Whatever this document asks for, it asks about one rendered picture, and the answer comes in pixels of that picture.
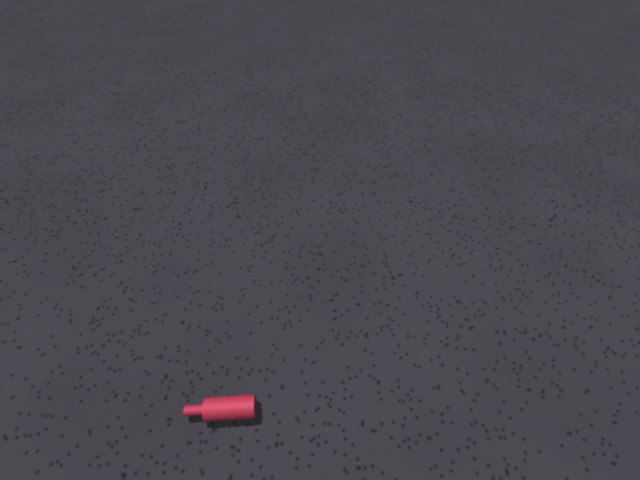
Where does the bottle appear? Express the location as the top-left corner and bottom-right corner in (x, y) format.
(183, 394), (257, 422)

